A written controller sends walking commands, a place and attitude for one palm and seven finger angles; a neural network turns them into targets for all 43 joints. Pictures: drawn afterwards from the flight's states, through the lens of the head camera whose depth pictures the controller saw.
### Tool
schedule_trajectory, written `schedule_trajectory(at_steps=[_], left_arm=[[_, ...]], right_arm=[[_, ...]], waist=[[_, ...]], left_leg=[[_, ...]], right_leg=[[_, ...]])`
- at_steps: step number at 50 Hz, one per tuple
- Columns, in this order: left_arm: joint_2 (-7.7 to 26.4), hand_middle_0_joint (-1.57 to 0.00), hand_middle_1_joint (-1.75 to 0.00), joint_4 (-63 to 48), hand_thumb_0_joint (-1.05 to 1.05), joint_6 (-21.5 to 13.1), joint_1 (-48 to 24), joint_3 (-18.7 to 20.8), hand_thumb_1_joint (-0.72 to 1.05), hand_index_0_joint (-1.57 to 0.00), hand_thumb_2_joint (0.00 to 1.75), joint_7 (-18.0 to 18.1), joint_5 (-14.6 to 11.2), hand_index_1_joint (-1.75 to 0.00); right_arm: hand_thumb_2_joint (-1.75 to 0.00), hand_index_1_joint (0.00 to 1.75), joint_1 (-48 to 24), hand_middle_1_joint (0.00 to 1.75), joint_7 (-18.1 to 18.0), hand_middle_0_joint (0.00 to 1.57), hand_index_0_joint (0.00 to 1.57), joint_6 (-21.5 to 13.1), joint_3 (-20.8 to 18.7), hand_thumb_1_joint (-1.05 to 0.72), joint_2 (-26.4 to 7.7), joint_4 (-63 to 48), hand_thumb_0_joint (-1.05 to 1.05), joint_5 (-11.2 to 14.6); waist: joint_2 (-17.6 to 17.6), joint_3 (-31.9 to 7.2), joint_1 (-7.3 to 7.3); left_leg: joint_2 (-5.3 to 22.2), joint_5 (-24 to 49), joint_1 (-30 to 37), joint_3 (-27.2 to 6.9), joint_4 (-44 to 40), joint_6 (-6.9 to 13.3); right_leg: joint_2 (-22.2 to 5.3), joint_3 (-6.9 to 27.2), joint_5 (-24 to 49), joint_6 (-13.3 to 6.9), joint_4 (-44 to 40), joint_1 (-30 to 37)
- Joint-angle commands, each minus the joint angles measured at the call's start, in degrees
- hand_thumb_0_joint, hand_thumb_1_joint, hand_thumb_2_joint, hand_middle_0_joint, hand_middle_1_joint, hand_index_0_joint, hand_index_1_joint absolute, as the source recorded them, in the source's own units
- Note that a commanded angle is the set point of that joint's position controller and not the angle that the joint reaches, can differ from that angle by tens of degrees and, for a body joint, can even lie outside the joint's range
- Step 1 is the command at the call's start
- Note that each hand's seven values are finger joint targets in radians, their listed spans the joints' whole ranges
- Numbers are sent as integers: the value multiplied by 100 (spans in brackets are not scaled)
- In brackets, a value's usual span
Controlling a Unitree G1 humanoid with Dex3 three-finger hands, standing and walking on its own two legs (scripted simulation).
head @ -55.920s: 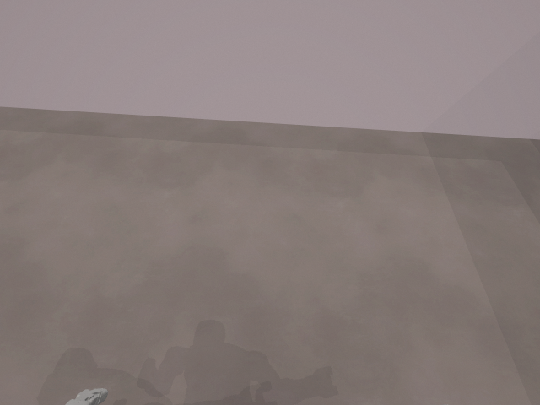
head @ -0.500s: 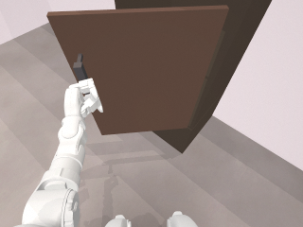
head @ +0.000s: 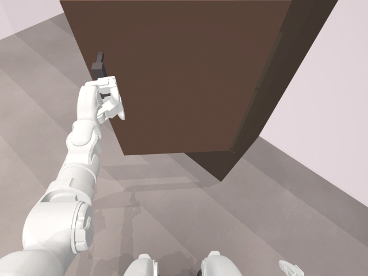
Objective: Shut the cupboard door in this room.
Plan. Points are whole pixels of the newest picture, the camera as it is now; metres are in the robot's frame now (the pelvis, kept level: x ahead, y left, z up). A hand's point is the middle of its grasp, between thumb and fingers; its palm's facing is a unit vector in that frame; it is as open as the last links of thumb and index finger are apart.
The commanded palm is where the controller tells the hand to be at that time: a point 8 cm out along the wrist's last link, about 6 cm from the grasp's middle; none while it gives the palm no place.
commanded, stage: push the door shut along its arc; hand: left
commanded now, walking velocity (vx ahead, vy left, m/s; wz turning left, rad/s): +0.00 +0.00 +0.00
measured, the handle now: (106, 81) +0.54 +0.17 +0.08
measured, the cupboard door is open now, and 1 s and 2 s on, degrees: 45 35 27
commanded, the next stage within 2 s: pull the fist back off the door in 1.26 s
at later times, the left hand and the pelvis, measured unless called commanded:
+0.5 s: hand (134, 84) +0.53 +0.10 +0.08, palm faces -0.17 -0.99 -0.02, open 3.1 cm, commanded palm +0.52 +0.15 +0.08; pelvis +0.00 +0.01 -0.02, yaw -1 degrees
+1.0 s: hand (145, 68) +0.58 +0.08 +0.09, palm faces -0.27 -0.96 -0.02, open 3.0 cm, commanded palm +0.59 +0.13 +0.08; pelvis +0.00 +0.00 -0.03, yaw -2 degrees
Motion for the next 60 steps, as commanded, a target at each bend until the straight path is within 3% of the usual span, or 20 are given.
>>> schedule_trajectory(at_steps=[1, 3, 5, 6, 10, 13, 15, 17, 19, 21, 24, 28, 31, 33, 36, 40, 42, 45, 52, 60], left_arm=[[876, -130, -150, -1136, 0, -384, -2903, 28, 90, -130, 90, -194, -65, -150], [814, -130, -150, -966, 0, -336, -3173, -74, 90, -130, 90, -234, -55, -150], [954, -130, -150, -953, 0, -341, -3516, -34, 90, -130, 90, -260, -22, -150], [755, -130, -150, -912, 0, -322, -3524, -178, 90, -130, 90, -286, -27, -150], [1055, -130, -150, -693, 0, -268, -4041, -71, 90, -130, 90, -337, 18, -150], [1055, -130, -150, -530, 0, -216, -4167, -107, 90, -130, 90, -393, 44, -150], [1377, -130, -150, -437, 0, -199, -4346, 106, 90, -130, 90, -426, 65, -150], [1409, -130, -150, -357, 0, -175, -4491, 72, 90, -130, 90, -476, 108, -150], [1470, -130, -150, -305, 0, -179, -4455, 128, 90, -130, 90, -519, 125, -150], [1466, -130, -150, -277, 0, -148, -4656, 91, 90, -130, 90, -545, 137, -150], [1949, -130, -150, -33, 0, -43, -4657, 468, 90, -130, 90, -571, 138, -150], [2069, -130, -150, 61, 0, 35, -4956, 424, 90, -130, 90, -588, 313, -150], [2029, -130, -150, -14, 0, 43, -5154, 384, 90, -130, 90, -646, 315, -150], [2382, -130, -150, 223, 0, 163, -5100, 633, 90, -130, 90, -696, 317, -150], [2642, -130, -150, 285, 0, 250, -5154, 737, 90, -130, 90, -785, 393, -150], [2664, -130, -150, 186, 0, 302, -5280, 704, 90, -130, 90, -896, 428, -150], [2552, -130, -150, 273, 0, 400, -5432, 575, 90, -130, 90, -970, 425, -150], [2781, -130, -150, 329, 0, 496, -5587, 687, 90, -130, 90, -1052, 441, -150], [2730, -130, -150, 483, 0, 632, -6245, 479, 90, -130, 90, -1224, 453, -150], [2517, -130, -150, 436, 0, 733, -6888, 253, 90, -130, 90, -1333, 512, -150]], right_arm=[[-90, 30, 805, 30, -60, 20, 20, -90, -344, -90, -891, -352, 0, 23], [-90, 30, 856, 30, -58, 20, 20, -76, -356, -90, -916, -306, 0, 30], [-90, 30, 956, 30, -71, 20, 20, -85, -366, -90, -973, -238, 0, 9], [-90, 30, 975, 30, -56, 20, 20, -89, -372, -90, -954, -232, 0, 6], [-90, 30, 1135, 30, -69, 20, 20, -90, -368, -90, -1056, -111, 0, -20], [-90, 30, 1223, 30, -46, 20, 20, -95, -356, -90, -1063, -93, 0, -40], [-90, 30, 1317, 30, -57, 20, 20, -101, -346, -90, -1103, -70, 0, -54], [-90, 30, 1392, 30, -45, 20, 20, -93, -331, -90, -1106, -71, 0, -68], [-90, 30, 1469, 30, -27, 20, 20, -91, -340, -90, -1134, -107, 0, -86], [-90, 30, 1507, 30, -9, 20, 20, -63, -337, -90, -1139, -69, 0, -96], [-90, 30, 1627, 30, -23, 20, 20, -32, -308, -90, -1195, -109, 0, -101], [-90, 30, 1708, 30, 3, 20, 20, 9, -286, -90, -1185, -134, 0, -111], [-90, 30, 1778, 30, 20, 20, 20, 29, -296, -90, -1187, -146, 0, -129], [-90, 30, 1820, 30, 12, 20, 20, 54, -272, -90, -1217, -157, 0, -120], [-90, 30, 1878, 30, -6, 20, 20, 81, -235, -90, -1211, -217, 0, -113], [-90, 30, 1961, 30, 2, 20, 20, 110, -243, -90, -1211, -231, 0, -129], [-90, 30, 2009, 30, -3, 20, 20, 122, -238, -90, -1202, -208, 0, -132], [-90, 30, 2060, 30, -30, 20, 20, 122, -225, -90, -1222, -185, 0, -130], [-90, 30, 2149, 30, -70, 20, 20, 60, -210, -90, -1228, -45, 0, -158], [-90, 30, 2230, 30, -66, 20, 20, -39, -232, -90, -1269, 135, 0, -228]], waist=[[173, -2497, -267], [127, -2275, -394], [194, -2396, -461], [235, -2441, -480], [309, -2428, -644], [444, -2528, -688], [461, -2650, -704], [424, -2625, -764], [653, -2782, -722], [626, -2777, -823], [541, -2752, -787], [618, -2661, -906], [758, -2948, -971], [552, -2849, -984], [627, -2959, -977], [800, -3193, -994], [701, -3080, -1103], [831, -3144, -1116], [845, -3040, -1379], [1439, -3404, -1536]], left_leg=[[-124, 1526, 1510, -303, -530, 53], [-113, 1298, 1413, -328, -526, 58], [-94, 1362, 1502, -408, -483, 60], [-100, 1339, 1569, -420, -484, 56], [-67, 1205, 1553, -535, -422, 67], [-59, 1227, 1568, -560, -379, 61], [-58, 1291, 1494, -570, -318, 75], [-52, 1268, 1394, -583, -298, 89], [-46, 1445, 1573, -634, -268, 71], [-20, 1430, 1555, -641, -209, 72], [-32, 1363, 1256, -615, -195, 101], [-14, 1299, 1072, -594, -114, 116], [-9, 1513, 1235, -603, 5, 122], [-16, 1404, 901, -542, 36, 152], [-23, 1495, 729, -495, 109, 173], [-3, 1797, 950, -511, 197, 155], [-6, 1741, 813, -489, 220, 178], [-8, 1813, 765, -463, 293, 180], [8, 1732, 615, -492, 467, 212], [55, 2182, 1212, -672, 686, 165]], right_leg=[[156, 279, 1779, 35, -570, 929], [168, 267, 1543, 44, -619, 717], [172, 243, 1496, 31, -549, 541], [181, 225, 1423, 29, -562, 476], [183, 210, 1171, 17, -539, 144], [193, 186, 1106, 4, -509, 29], [200, 211, 1155, 5, -470, 55], [202, 216, 1139, 11, -451, 40], [221, 173, 1162, -30, -384, -74], [218, 182, 1144, 0, -393, -183], [241, 199, 1128, -10, -370, -12], [234, 229, 1104, 12, -356, -134], [247, 236, 1247, 16, -312, -209], [263, 266, 1264, 29, -333, -5], [265, 298, 1431, 34, -279, 114], [285, 272, 1651, 23, -218, 49], [298, 287, 1678, 45, -249, 62], [305, 295, 1774, 31, -221, 55], [336, 275, 1644, 38, -199, -223], [361, 124, 1612, -32, 7, -962]])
